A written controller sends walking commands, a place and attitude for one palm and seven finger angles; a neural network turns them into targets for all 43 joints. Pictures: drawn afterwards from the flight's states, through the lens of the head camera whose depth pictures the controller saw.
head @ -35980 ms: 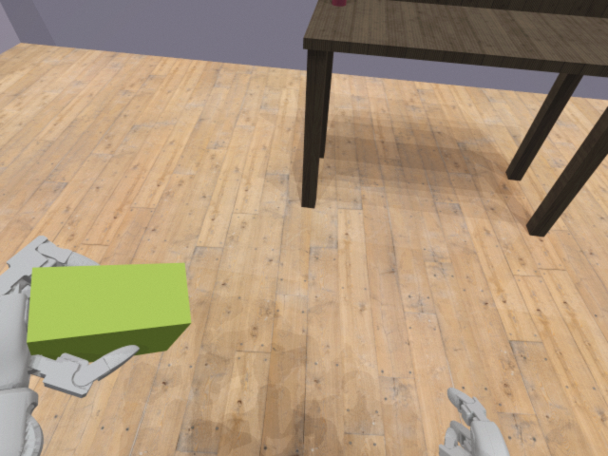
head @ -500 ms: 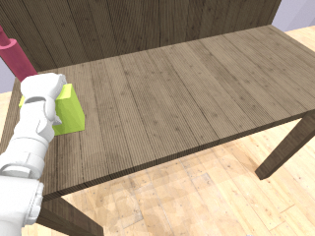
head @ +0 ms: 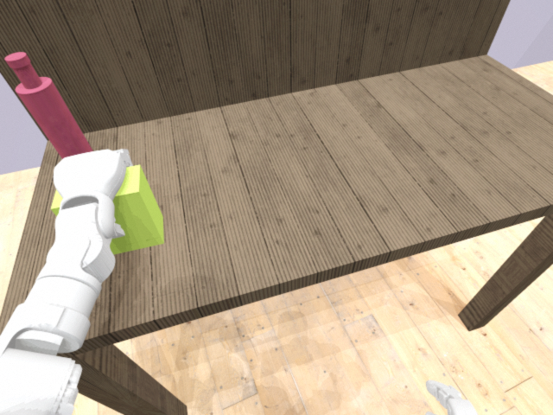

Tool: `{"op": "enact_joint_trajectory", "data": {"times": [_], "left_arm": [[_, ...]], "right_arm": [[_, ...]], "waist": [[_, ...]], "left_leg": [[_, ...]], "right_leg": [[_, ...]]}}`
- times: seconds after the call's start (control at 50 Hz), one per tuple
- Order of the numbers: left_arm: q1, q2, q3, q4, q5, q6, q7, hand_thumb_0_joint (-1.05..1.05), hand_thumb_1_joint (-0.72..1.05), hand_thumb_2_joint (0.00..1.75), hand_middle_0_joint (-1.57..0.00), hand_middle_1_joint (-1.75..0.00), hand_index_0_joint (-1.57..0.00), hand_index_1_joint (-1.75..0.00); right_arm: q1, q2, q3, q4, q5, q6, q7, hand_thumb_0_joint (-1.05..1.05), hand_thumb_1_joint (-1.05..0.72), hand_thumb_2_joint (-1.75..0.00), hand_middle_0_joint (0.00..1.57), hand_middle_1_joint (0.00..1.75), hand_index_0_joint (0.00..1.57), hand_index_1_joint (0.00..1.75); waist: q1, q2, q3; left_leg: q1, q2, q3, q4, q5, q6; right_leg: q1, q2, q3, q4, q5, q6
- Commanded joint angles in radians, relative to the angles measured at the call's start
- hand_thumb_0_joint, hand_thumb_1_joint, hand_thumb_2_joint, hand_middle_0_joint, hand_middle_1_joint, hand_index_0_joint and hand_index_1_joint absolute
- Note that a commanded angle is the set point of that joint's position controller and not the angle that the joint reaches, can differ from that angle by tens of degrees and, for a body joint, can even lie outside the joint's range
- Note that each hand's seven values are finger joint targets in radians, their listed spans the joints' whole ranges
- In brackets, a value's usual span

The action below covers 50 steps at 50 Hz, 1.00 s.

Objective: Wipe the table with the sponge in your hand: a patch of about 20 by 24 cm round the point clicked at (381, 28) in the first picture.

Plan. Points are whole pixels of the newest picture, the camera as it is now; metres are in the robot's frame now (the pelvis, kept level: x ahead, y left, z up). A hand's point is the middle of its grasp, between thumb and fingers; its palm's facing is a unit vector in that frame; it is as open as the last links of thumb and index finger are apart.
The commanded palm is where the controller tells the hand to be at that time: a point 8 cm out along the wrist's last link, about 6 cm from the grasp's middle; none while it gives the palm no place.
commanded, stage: wipe back along the first lane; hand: left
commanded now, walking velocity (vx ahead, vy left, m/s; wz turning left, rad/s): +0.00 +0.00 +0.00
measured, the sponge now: (119, 222) +0.38 +0.30 +0.06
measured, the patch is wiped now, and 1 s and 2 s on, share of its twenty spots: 0.90 0.90 0.90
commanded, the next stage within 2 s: lift the sponge slowly off the table in 0.66 s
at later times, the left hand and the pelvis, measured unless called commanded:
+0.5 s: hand (112, 225) +0.33 +0.27 +0.11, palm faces +0.05 +0.00 -1.00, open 10.4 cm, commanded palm +0.29 +0.26 +0.14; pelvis +0.01 +0.00 +0.00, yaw +0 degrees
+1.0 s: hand (111, 238) +0.31 +0.26 +0.11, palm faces +0.05 -0.05 -1.00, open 10.4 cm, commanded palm +0.27 +0.26 +0.16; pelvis +0.00 -0.01 +0.00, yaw +0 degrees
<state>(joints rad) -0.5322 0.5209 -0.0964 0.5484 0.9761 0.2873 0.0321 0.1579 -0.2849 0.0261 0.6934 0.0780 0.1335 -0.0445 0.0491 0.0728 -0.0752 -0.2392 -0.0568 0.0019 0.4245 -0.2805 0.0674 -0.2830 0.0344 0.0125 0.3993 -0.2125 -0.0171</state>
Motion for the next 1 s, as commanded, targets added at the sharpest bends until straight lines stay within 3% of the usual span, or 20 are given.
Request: {"op": "enact_joint_trajectory", "data": {"times": [0.0,0.04,0.22,0.24,0.3,0.32,0.34,0.42,0.46,0.52,0.58,0.62,0.66,0.72,0.74,0.8,0.82,0.84,0.92,0.98], "left_arm": [[-0.157,0.133,0.011,-0.173,-0.005,-0.001,-0.044,0.00,0.10,1.30,-1.20,-1.60,-1.20,-1.60],[-0.089,0.071,-0.025,-0.193,-0.008,0.014,-0.046,0.00,0.10,1.30,-1.20,-1.60,-1.20,-1.60],[0.001,0.107,0.027,-0.370,-0.026,0.072,-0.048,0.00,0.10,1.30,-1.20,-1.60,-1.20,-1.60],[0.037,0.057,-0.011,-0.345,-0.036,0.080,-0.052,0.00,0.10,1.30,-1.20,-1.60,-1.20,-1.60],[0.064,0.115,0.049,-0.416,-0.043,0.085,-0.050,0.00,0.10,1.30,-1.20,-1.60,-1.20,-1.60],[0.069,0.070,0.010,-0.448,-0.035,0.090,-0.052,0.00,0.10,1.30,-1.20,-1.60,-1.20,-1.60],[0.138,0.043,0.002,-0.423,-0.050,0.092,-0.053,0.00,0.10,1.30,-1.20,-1.60,-1.20,-1.60],[0.111,0.067,0.020,-0.520,-0.044,0.114,-0.048,0.00,0.10,1.30,-1.20,-1.60,-1.20,-1.60],[0.192,0.064,0.028,-0.487,-0.060,0.120,-0.046,0.00,0.10,1.30,-1.20,-1.60,-1.20,-1.60],[0.160,0.056,0.014,-0.576,-0.051,0.142,-0.047,0.00,0.10,1.30,-1.20,-1.60,-1.20,-1.60],[0.211,0.083,0.037,-0.542,-0.058,0.152,-0.048,0.00,0.10,1.30,-1.20,-1.60,-1.20,-1.60],[0.181,0.072,0.024,-0.596,-0.048,0.164,-0.052,0.00,0.10,1.30,-1.20,-1.60,-1.20,-1.60],[0.272,0.060,0.026,-0.574,-0.062,0.160,-0.057,0.00,0.10,1.30,-1.20,-1.60,-1.20,-1.60],[0.258,0.058,0.018,-0.661,-0.050,0.170,-0.061,0.00,0.10,1.30,-1.20,-1.60,-1.20,-1.60],[0.287,0.037,0.008,-0.608,-0.061,0.171,-0.059,0.00,0.10,1.30,-1.20,-1.60,-1.20,-1.60],[0.237,0.140,0.085,-0.674,-0.054,0.173,-0.053,0.00,0.10,1.30,-1.20,-1.60,-1.20,-1.60],[0.186,0.109,0.047,-0.680,-0.037,0.181,-0.057,0.00,0.10,1.30,-1.20,-1.60,-1.20,-1.60],[0.231,0.080,0.033,-0.617,-0.048,0.183,-0.058,0.00,0.10,1.30,-1.20,-1.60,-1.20,-1.60],[0.119,0.120,0.040,-0.688,-0.023,0.185,-0.063,0.00,0.10,1.30,-1.20,-1.60,-1.20,-1.60],[0.132,0.128,0.046,-0.637,-0.029,0.174,-0.069,0.00,0.10,1.30,-1.20,-1.60,-1.20,-1.60]], "right_arm": [[-0.118,-0.137,-0.041,-0.142,-0.006,-0.042,-0.007,0.00,-0.90,-0.90,0.20,0.30,0.20,0.30],[-0.124,-0.121,-0.040,-0.151,-0.006,-0.050,-0.003,0.00,-0.90,-0.90,0.20,0.30,0.20,0.30],[-0.189,-0.118,-0.026,-0.177,-0.008,-0.058,0.002,0.00,-0.90,-0.90,0.20,0.30,0.20,0.30],[-0.193,-0.110,-0.023,-0.173,-0.005,-0.058,-0.001,0.00,-0.90,-0.90,0.20,0.30,0.20,0.30],[-0.212,-0.119,-0.022,-0.179,-0.006,-0.056,0.002,0.00,-0.90,-0.90,0.20,0.30,0.20,0.30],[-0.215,-0.105,-0.019,-0.192,-0.007,-0.062,0.004,0.00,-0.90,-0.90,0.20,0.30,0.20,0.30],[-0.214,-0.101,-0.018,-0.187,-0.005,-0.064,0.005,0.00,-0.90,-0.90,0.20,0.30,0.20,0.30],[-0.235,-0.103,-0.017,-0.196,-0.010,-0.066,0.007,0.00,-0.90,-0.90,0.20,0.30,0.20,0.30],[-0.241,-0.103,-0.012,-0.184,-0.005,-0.063,0.005,0.00,-0.90,-0.90,0.20,0.30,0.20,0.30],[-0.260,-0.099,-0.011,-0.203,-0.009,-0.067,0.009,0.00,-0.90,-0.90,0.20,0.30,0.20,0.30],[-0.268,-0.101,-0.008,-0.187,-0.008,-0.064,0.002,0.00,-0.90,-0.90,0.20,0.30,0.20,0.30],[-0.277,-0.095,-0.003,-0.202,-0.011,-0.067,0.006,0.00,-0.90,-0.90,0.20,0.30,0.20,0.30],[-0.276,-0.096,-0.002,-0.193,-0.006,-0.068,0.005,0.00,-0.90,-0.90,0.20,0.30,0.20,0.30],[-0.292,-0.092,0.002,-0.216,-0.009,-0.072,0.012,0.00,-0.90,-0.90,0.20,0.30,0.20,0.30],[-0.284,-0.089,0.002,-0.202,-0.009,-0.074,0.008,0.00,-0.90,-0.90,0.20,0.30,0.20,0.30],[-0.306,-0.102,0.000,-0.205,-0.013,-0.067,0.006,0.00,-0.90,-0.90,0.20,0.30,0.20,0.30],[-0.301,-0.094,0.004,-0.211,-0.016,-0.072,0.005,0.00,-0.90,-0.90,0.20,0.30,0.20,0.30],[-0.293,-0.089,0.004,-0.197,-0.013,-0.072,0.003,0.00,-0.90,-0.90,0.20,0.30,0.20,0.30],[-0.300,-0.091,0.006,-0.207,-0.017,-0.074,0.000,0.00,-0.90,-0.90,0.20,0.30,0.20,0.30],[-0.294,-0.095,0.002,-0.187,-0.017,-0.072,-0.008,0.00,-0.90,-0.90,0.20,0.30,0.20,0.30]], "waist": [[0.003,-0.069,-0.214],[0.008,-0.070,-0.202],[0.037,-0.092,-0.222],[0.027,-0.099,-0.182],[0.041,-0.080,-0.209],[0.048,-0.077,-0.237],[0.042,-0.093,-0.197],[0.051,-0.103,-0.228],[0.050,-0.102,-0.163],[0.058,-0.085,-0.215],[0.056,-0.103,-0.145],[0.061,-0.099,-0.187],[0.060,-0.090,-0.145],[0.068,-0.075,-0.187],[0.054,-0.096,-0.132],[0.066,-0.075,-0.160],[0.067,-0.079,-0.186],[0.054,-0.093,-0.129],[0.064,-0.060,-0.197],[0.058,-0.067,-0.154]], "left_leg": [[0.065,0.042,-0.027,-0.024,0.460,-0.052],[0.077,0.042,-0.029,-0.015,0.517,-0.056],[0.071,0.037,-0.021,-0.020,0.498,-0.051],[0.070,0.038,-0.020,-0.024,0.490,-0.051],[0.083,0.040,-0.025,-0.027,0.485,-0.055],[0.088,0.036,-0.021,-0.017,0.534,-0.052],[0.088,0.041,-0.023,-0.018,0.550,-0.055],[0.093,0.036,-0.019,-0.018,0.517,-0.049],[0.075,0.038,-0.018,-0.036,0.494,-0.059],[0.093,0.034,-0.016,-0.028,0.497,-0.048],[0.073,0.033,-0.011,-0.050,0.431,-0.052],[0.078,0.029,-0.010,-0.044,0.430,-0.042],[0.076,0.033,-0.014,-0.053,0.436,-0.051],[0.084,0.033,-0.015,-0.045,0.448,-0.043],[0.077,0.036,-0.018,-0.051,0.440,-0.047],[0.083,0.033,-0.019,-0.058,0.396,-0.044],[0.076,0.029,-0.014,-0.051,0.419,-0.039],[0.073,0.034,-0.018,-0.059,0.422,-0.045],[0.090,0.031,-0.020,-0.059,0.417,-0.038],[0.094,0.027,-0.018,-0.069,0.406,-0.044]], "right_leg": [[0.169,0.003,-0.010,0.011,0.309,-0.059],[0.169,0.003,-0.019,0.018,0.326,-0.058],[0.225,-0.004,-0.010,0.025,0.359,-0.055],[0.211,-0.003,-0.014,0.021,0.350,-0.054],[0.226,0.001,0.001,0.020,0.355,-0.058],[0.244,-0.007,-0.010,0.033,0.381,-0.055],[0.237,-0.004,-0.013,0.030,0.392,-0.054],[0.248,-0.006,-0.008,0.029,0.386,-0.052],[0.241,-0.003,-0.008,0.023,0.376,-0.053],[0.262,-0.007,-0.005,0.027,0.377,-0.054],[0.256,-0.004,-0.002,0.015,0.349,-0.052],[0.275,-0.009,0.000,0.020,0.350,-0.053],[0.267,-0.003,0.003,0.016,0.351,-0.053],[0.280,-0.007,0.002,0.026,0.350,-0.054],[0.261,-0.001,0.003,0.017,0.345,-0.055],[0.273,0.003,0.030,0.010,0.325,-0.058],[0.285,-0.009,0.009,0.022,0.333,-0.056],[0.263,-0.002,0.007,0.012,0.326,-0.058],[0.280,-0.008,0.003,0.014,0.305,-0.059],[0.269,-0.002,0.006,-0.002,0.306,-0.058]]}}
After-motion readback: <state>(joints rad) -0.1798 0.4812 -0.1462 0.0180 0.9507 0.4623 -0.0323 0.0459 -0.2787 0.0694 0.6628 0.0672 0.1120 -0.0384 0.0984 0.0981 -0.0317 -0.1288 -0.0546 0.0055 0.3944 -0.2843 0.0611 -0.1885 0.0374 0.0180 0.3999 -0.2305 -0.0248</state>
